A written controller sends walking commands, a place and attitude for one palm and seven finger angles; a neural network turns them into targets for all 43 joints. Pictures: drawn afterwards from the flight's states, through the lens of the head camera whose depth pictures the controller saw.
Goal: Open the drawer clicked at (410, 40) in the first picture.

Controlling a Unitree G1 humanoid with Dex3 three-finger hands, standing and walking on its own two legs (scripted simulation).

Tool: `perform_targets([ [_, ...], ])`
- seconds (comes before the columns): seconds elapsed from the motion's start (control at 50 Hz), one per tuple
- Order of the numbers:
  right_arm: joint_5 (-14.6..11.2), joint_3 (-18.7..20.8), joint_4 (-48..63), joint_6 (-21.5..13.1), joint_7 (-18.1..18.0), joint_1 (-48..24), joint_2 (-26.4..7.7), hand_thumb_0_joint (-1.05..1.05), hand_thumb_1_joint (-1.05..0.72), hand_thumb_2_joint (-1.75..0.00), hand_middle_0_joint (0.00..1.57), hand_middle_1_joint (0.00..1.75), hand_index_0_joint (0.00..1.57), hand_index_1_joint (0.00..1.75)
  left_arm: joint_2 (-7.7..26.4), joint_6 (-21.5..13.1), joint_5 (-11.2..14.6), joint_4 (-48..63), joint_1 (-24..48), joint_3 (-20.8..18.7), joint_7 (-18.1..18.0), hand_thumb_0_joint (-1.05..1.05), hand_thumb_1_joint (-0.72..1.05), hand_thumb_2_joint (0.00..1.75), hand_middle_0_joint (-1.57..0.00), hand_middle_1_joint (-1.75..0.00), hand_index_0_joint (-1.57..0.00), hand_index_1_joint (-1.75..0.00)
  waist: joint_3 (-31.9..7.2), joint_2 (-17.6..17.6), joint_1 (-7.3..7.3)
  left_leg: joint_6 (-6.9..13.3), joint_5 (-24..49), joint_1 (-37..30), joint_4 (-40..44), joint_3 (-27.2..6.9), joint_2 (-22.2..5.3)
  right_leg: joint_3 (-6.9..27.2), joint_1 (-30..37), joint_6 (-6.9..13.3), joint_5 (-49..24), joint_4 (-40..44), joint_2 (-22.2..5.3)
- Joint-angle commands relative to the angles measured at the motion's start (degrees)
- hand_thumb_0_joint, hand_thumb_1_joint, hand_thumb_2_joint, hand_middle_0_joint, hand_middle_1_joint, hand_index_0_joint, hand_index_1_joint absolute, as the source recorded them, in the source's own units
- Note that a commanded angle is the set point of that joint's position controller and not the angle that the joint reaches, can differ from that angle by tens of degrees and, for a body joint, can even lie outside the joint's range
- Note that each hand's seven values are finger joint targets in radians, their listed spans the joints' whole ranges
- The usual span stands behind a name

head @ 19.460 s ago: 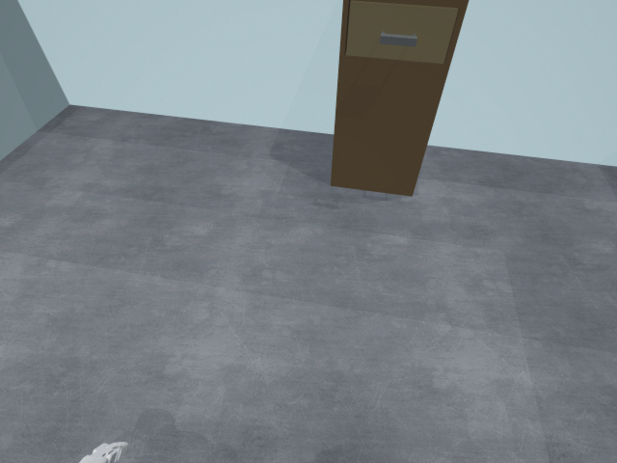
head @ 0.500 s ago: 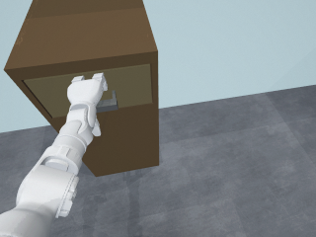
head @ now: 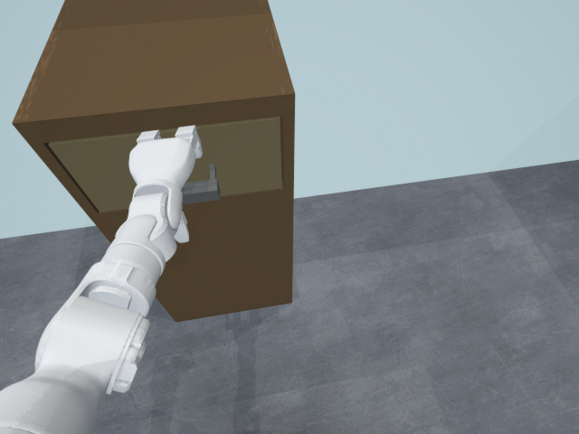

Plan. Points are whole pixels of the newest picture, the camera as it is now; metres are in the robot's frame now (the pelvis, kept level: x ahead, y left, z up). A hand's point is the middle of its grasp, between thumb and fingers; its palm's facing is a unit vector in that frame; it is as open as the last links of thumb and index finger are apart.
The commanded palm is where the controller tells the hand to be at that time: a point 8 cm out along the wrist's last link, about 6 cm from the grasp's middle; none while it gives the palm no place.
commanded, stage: re-aim the fingers above the handle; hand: left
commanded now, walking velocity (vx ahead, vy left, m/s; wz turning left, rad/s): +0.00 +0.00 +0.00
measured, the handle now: (182, 183) +0.53 +0.16 -0.01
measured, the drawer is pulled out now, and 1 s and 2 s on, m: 0.00 0.00 0.00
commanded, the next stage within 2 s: lower the fingers behind the handle in 1.00 s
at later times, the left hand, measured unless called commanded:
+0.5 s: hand (176, 186) +0.47 +0.15 +0.06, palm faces +0.00 -0.06 -1.00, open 13.8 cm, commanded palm +0.45 +0.16 +0.11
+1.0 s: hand (178, 185) +0.47 +0.15 +0.05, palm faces +0.01 -0.06 -1.00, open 13.8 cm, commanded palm +0.45 +0.17 +0.11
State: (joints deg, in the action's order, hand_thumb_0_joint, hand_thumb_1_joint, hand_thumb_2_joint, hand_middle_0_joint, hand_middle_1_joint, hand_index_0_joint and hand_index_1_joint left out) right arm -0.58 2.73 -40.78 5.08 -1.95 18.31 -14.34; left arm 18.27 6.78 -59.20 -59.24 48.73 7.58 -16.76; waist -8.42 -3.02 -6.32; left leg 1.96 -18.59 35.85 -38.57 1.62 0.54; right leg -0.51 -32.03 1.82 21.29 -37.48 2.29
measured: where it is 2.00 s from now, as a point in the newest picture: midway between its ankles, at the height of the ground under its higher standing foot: outside the picture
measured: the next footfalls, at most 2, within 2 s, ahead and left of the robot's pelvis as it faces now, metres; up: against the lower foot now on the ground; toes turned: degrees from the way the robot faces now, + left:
none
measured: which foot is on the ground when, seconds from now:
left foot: down 0.00-1.00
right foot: down 0.00-1.00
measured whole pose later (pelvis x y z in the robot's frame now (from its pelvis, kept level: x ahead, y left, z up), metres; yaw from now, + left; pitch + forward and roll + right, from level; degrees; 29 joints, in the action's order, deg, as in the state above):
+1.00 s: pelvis +0.00 -0.01 +0.00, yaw +0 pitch +15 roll +0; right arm -0.6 2.8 -41.1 5.3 -2.1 18.2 -14.6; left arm 18.0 7.5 -59.7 -58.3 47.4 6.1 -18.6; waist -8.3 -3.3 -6.3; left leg 1.6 -18.1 35.0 -38.0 1.9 0.3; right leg -0.2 -31.7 2.2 21.1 -37.7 2.5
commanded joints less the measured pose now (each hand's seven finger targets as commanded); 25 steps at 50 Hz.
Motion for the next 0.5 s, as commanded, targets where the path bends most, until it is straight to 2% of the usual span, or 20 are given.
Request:
perform_targets([
  [0.0,0.1,2.4,4.0,-1.1,-0.5,5.3,-7.5,0.00,-0.90,-0.90,0.20,0.30,0.20,0.30,16.5,1.4,-2.1,10.9,27.9,-6.4,-6.3,0.00,-0.50,0.30,-0.30,-1.20,-0.30,-1.20,-21.9,0.2,0.58,0.8,23.3,-14.4,0.4,0.0,0.9,0.3,7.0,0.1,-24.8,2.2,1.2],
  [0.02,0.1,2.5,4.1,-1.0,-0.5,5.1,-7.6,0.00,-0.90,-0.90,0.20,0.30,0.20,0.30,18.3,2.2,-2.0,10.0,26.7,-8.1,-6.7,0.00,-0.50,0.30,-0.30,-1.20,-0.30,-1.20,-23.7,1.2,1.13,0.8,24.1,-14.0,0.1,0.2,1.0,0.5,9.0,0.0,-26.3,2.1,1.2],
  [0.06,0.1,2.7,3.9,-0.8,-0.3,5.3,-7.7,0.00,-0.90,-0.90,0.20,0.30,0.20,0.30,15.6,4.1,-1.8,9.5,27.3,-5.6,-6.7,0.00,-0.50,0.30,-0.30,-1.20,-0.30,-1.20,-24.3,1.5,0.16,0.7,25.1,-14.7,0.0,0.6,0.9,0.3,8.9,-0.3,-28.1,2.1,1.1],
  [0.1,-0.1,3.0,4.1,-0.7,0.2,5.4,-7.9,0.00,-0.90,-0.90,0.20,0.30,0.20,0.30,13.8,5.3,-1.2,10.2,26.5,-4.1,-5.6,0.00,-0.50,0.30,-0.30,-1.20,-0.30,-1.20,-25.8,1.1,0.29,0.6,27.4,-16.5,0.0,0.7,0.7,0.2,9.8,-0.4,-30.3,2.2,1.1],
  [0.12,-0.2,3.1,4.1,-0.4,0.2,5.5,-7.9,0.00,-0.90,-0.90,0.20,0.30,0.20,0.30,13.9,5.3,-0.7,10.7,26.1,-4.5,-4.9,0.00,-0.50,0.30,-0.30,-1.20,-0.30,-1.20,-26.7,2.0,0.31,0.7,29.1,-17.3,-0.2,0.5,0.7,0.3,10.8,-0.4,-31.6,2.3,1.2],
  [0.16,-0.2,3.1,4.1,0.1,0.3,5.1,-8.0,0.00,-0.90,-0.90,0.20,0.30,0.20,0.30,12.7,5.7,-0.2,10.9,25.9,-3.4,-3.9,0.00,-0.50,0.30,-0.30,-1.20,-0.30,-1.20,-25.5,1.5,0.17,0.8,29.0,-17.8,0.3,0.5,0.7,0.2,10.5,-0.5,-31.6,2.7,1.2],
  [0.18,-0.3,3.1,3.9,0.2,0.2,5.0,-8.1,0.00,-0.90,-0.90,0.20,0.30,0.20,0.30,12.5,5.6,0.0,11.3,25.7,-3.3,-3.4,0.00,-0.50,0.30,-0.30,-1.20,-0.30,-1.20,-24.6,2.8,-0.19,0.9,28.6,-18.0,0.5,0.3,0.6,0.1,10.1,-0.6,-31.2,3.0,1.2],
  [0.2,-0.3,3.1,4.1,0.3,0.1,4.7,-8.0,0.00,-0.90,-0.90,0.20,0.30,0.20,0.30,10.8,5.5,0.0,11.4,25.0,-1.9,-2.8,0.00,-0.50,0.30,-0.30,-1.20,-0.30,-1.20,-23.6,2.7,-0.24,1.0,28.3,-18.2,0.7,0.3,0.7,0.0,9.7,-0.6,-30.6,3.3,1.3],
  [0.22,-0.3,3.1,4.1,0.3,0.0,4.6,-8.0,0.00,-0.90,-0.90,0.20,0.30,0.20,0.30,10.5,5.0,0.4,11.7,25.1,-1.9,-2.2,0.00,-0.50,0.30,-0.30,-1.20,-0.30,-1.20,-23.2,3.5,-0.49,1.1,28.3,-18.3,0.8,0.3,0.7,0.2,10.1,-0.5,-31.0,3.8,1.2],
  [0.24,-0.4,3.2,4.1,0.2,-0.1,4.8,-8.0,0.00,-0.90,-0.90,0.20,0.30,0.20,0.30,10.1,4.2,0.3,13.0,25.9,-1.1,-1.8,0.00,-0.50,0.30,-0.30,-1.20,-0.30,-1.20,-22.7,3.0,-0.75,1.2,27.8,-18.6,1.0,0.1,0.6,0.2,9.4,-0.6,-30.5,3.8,1.2],
  [0.28,-0.4,3.2,4.3,0.2,-0.2,4.4,-7.8,0.00,-0.90,-0.90,0.20,0.30,0.20,0.30,8.7,3.3,0.3,13.5,23.4,-0.3,-1.1,0.00,-0.50,0.30,-0.30,-1.20,-0.30,-1.20,-21.5,2.9,-0.22,1.2,27.9,-18.9,1.1,-0.1,0.7,0.1,9.0,-0.5,-30.0,4.0,1.3],
  [0.3,-0.3,3.3,4.2,0.0,-0.1,4.4,-7.8,0.00,-0.90,-0.90,0.20,0.30,0.20,0.30,7.7,2.6,0.3,14.6,24.4,0.5,-1.0,0.00,-0.50,0.30,-0.30,-1.20,-0.30,-1.20,-20.8,2.5,-0.74,1.2,27.7,-19.7,1.2,-0.2,0.6,0.1,8.0,-0.4,-29.4,4.2,1.3],
  [0.32,-0.2,3.3,4.1,0.0,-0.1,4.5,-7.6,0.00,-0.90,-0.90,0.20,0.30,0.20,0.30,7.5,1.9,0.4,15.0,24.8,0.6,-0.8,0.00,-0.50,0.30,-0.30,-1.20,-0.30,-1.20,-20.9,2.2,-0.62,1.1,28.7,-20.1,1.2,-0.4,0.5,0.0,8.1,-0.3,-29.3,4.3,1.3],
  [0.34,-0.4,3.3,4.0,0.0,-0.1,4.6,-7.6,0.00,-0.90,-0.90,0.20,0.30,0.20,0.30,9.0,1.5,0.2,14.5,24.0,-0.7,-1.1,0.00,-0.50,0.30,-0.30,-1.20,-0.30,-1.20,-20.2,1.8,-0.22,1.0,27.8,-19.9,1.3,-0.6,0.4,-0.1,7.4,-0.2,-27.9,4.0,1.4],
  [0.38,-0.2,3.2,4.1,0.0,-0.1,4.3,-7.6,0.00,-0.90,-0.90,0.20,0.30,0.20,0.30,10.8,0.8,-0.4,15.4,23.7,-2.5,-2.1,0.00,-0.50,0.30,-0.30,-1.20,-0.30,-1.20,-21.3,2.2,0.56,0.9,27.9,-19.5,1.3,-0.7,0.5,0.0,8.1,0.0,-27.9,3.4,1.3],
  [0.44,0.0,3.1,4.3,-0.2,0.4,3.6,-7.1,0.00,-0.90,-0.90,0.20,0.30,0.20,0.30,9.7,1.1,-0.9,16.1,23.2,-2.4,-4.1,0.00,-0.50,0.30,-0.30,-1.20,-0.30,-1.20,-22.0,0.3,1.37,0.6,28.4,-19.8,1.3,-0.6,0.5,-0.4,7.8,0.3,-27.2,3.0,1.4],
  [0.46,-0.1,3.1,3.9,-0.1,0.4,3.5,-7.3,0.00,-0.90,-0.90,0.20,0.30,0.20,0.30,11.1,1.7,-1.3,14.6,23.1,-3.6,-4.9,0.00,-0.50,0.30,-0.30,-1.20,-0.30,-1.20,-20.3,1.5,1.28,0.6,27.0,-18.6,1.4,-0.6,0.4,-0.4,7.2,0.4,-26.1,3.0,1.5],
  [0.48,-0.1,2.9,4.0,-0.1,0.4,3.1,-7.3,0.00,-0.90,-0.90,0.20,0.30,0.20,0.30,10.1,2.7,-1.5,13.2,22.8,-2.7,-5.4,0.00,-0.50,0.30,-0.30,-1.20,-0.30,-1.20,-19.2,2.3,1.01,0.6,24.9,-17.5,1.9,-0.4,0.6,-0.5,6.8,0.2,-24.5,3.4,1.5],
])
